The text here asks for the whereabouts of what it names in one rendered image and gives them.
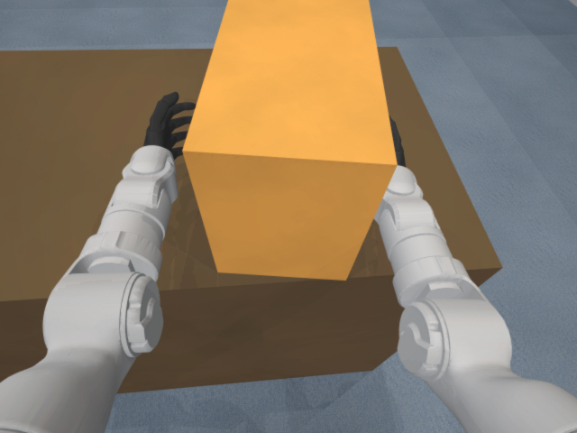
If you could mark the robot left forearm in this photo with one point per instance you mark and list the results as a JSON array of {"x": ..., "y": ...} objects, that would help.
[{"x": 135, "y": 221}]

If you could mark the robot left hand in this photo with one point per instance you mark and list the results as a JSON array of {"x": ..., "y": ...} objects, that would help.
[{"x": 161, "y": 125}]

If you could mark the robot right hand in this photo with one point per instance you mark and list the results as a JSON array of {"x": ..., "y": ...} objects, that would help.
[{"x": 397, "y": 144}]

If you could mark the pedestal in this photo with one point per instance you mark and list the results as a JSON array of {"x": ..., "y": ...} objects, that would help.
[{"x": 70, "y": 121}]

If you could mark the left robot upper arm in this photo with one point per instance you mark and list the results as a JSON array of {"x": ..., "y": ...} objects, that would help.
[{"x": 96, "y": 325}]

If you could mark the right robot upper arm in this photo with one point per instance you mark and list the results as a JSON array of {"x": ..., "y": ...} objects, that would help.
[{"x": 461, "y": 349}]

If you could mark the carton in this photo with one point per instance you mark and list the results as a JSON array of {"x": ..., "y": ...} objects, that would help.
[{"x": 290, "y": 149}]

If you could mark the robot right forearm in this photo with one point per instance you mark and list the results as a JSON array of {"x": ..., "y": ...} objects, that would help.
[{"x": 415, "y": 245}]

